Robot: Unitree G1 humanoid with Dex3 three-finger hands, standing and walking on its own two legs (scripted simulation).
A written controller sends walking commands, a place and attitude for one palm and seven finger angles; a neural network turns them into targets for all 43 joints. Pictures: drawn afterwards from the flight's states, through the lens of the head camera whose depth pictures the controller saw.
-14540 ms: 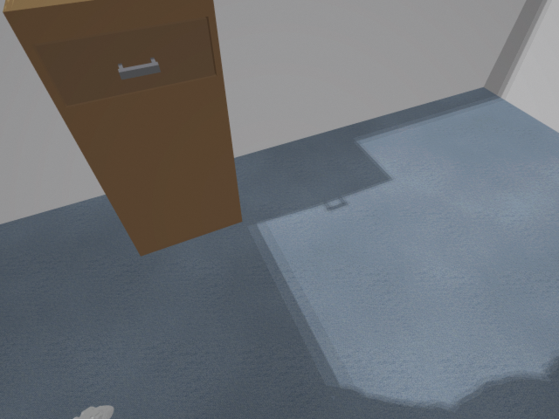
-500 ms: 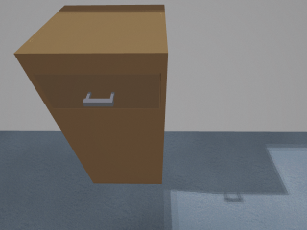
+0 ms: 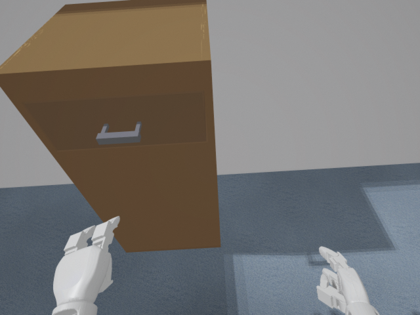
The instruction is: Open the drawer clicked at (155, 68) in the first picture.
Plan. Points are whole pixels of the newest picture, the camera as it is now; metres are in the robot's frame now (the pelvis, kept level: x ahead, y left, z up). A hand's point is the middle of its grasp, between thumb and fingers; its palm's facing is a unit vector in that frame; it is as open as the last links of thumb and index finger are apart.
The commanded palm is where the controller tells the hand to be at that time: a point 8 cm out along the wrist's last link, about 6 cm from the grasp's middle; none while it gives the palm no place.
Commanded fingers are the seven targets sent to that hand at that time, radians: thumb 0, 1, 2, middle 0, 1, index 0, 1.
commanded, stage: raise the hand with hooked fingers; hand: left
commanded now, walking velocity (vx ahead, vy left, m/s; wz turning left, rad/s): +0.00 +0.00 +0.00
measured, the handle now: (120, 132) +0.51 +0.26 +0.06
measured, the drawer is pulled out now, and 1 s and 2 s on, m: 0.00 0.00 0.00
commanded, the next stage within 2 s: move the hooked fingers above the handle in 1.60 s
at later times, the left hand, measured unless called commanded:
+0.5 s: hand (95, 249) +0.22 +0.22 +0.05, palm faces +0.01 -0.09 -1.00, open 10.8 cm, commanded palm +0.19 +0.23 +0.10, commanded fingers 0.00 -0.06 0.49 -0.27 -0.92 -0.27 -0.92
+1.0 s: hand (67, 189) +0.28 +0.26 +0.14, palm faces +0.14 -0.06 -0.99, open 13.5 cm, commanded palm +0.25 +0.26 +0.20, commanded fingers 0.00 -0.50 0.30 -0.30 -1.20 -0.30 -1.20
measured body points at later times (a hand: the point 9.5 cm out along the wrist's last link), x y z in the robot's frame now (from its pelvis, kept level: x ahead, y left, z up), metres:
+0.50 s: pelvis +0.01 -0.03 +0.01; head +0.04 -0.07 +0.45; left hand +0.21 +0.22 +0.10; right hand +0.22 -0.21 -0.11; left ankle -0.02 +0.11 -0.72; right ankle +0.01 -0.11 -0.72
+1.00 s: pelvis +0.01 +0.00 +0.02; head +0.01 -0.04 +0.47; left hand +0.27 +0.26 +0.19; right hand +0.25 -0.19 -0.07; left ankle -0.02 +0.11 -0.72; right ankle +0.01 -0.11 -0.72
